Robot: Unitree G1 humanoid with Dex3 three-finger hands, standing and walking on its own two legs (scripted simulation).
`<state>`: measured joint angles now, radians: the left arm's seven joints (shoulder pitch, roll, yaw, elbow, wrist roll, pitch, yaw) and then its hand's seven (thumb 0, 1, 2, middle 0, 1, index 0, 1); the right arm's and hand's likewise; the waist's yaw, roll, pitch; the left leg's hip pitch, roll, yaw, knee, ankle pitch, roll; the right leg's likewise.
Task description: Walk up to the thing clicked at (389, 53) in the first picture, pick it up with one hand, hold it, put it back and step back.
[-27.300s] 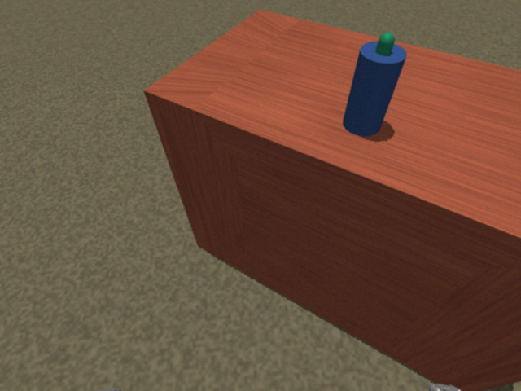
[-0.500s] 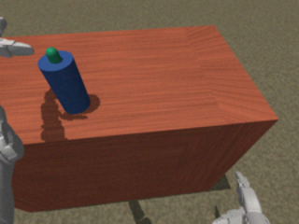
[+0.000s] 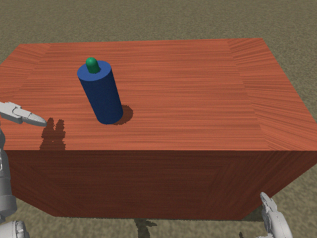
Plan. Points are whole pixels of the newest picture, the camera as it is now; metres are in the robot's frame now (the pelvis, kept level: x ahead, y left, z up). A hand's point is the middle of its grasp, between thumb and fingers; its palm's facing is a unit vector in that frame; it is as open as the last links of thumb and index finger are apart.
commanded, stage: sink last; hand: left
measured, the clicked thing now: (101, 90) +0.45 +0.18 +0.13
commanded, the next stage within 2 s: home in 0.80 s
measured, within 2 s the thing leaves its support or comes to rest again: neither
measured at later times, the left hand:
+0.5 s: hand (30, 198) +0.14 +0.19 +0.21, palm faces +0.37 -0.80 -0.46, open 17.5 cm
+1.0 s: hand (2, 198) +0.14 +0.23 +0.22, palm faces +0.46 -0.75 -0.47, open 17.4 cm
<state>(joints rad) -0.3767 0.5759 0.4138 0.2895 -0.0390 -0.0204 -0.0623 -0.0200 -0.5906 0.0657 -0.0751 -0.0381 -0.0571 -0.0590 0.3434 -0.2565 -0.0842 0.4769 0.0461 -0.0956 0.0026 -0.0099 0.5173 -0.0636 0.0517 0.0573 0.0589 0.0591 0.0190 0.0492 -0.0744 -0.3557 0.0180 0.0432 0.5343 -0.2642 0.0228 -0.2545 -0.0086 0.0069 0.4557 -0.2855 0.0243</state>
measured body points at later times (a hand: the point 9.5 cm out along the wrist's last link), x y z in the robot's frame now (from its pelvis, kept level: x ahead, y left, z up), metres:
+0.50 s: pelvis -0.03 -0.03 +0.00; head -0.04 -0.06 +0.45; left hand +0.12 +0.23 +0.24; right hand +0.16 -0.28 -0.08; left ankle +0.00 +0.10 -0.74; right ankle -0.04 -0.14 -0.74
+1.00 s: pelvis -0.04 -0.03 +0.00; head -0.05 -0.06 +0.45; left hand +0.11 +0.27 +0.24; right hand +0.13 -0.30 -0.08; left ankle +0.00 +0.10 -0.74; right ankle -0.04 -0.14 -0.74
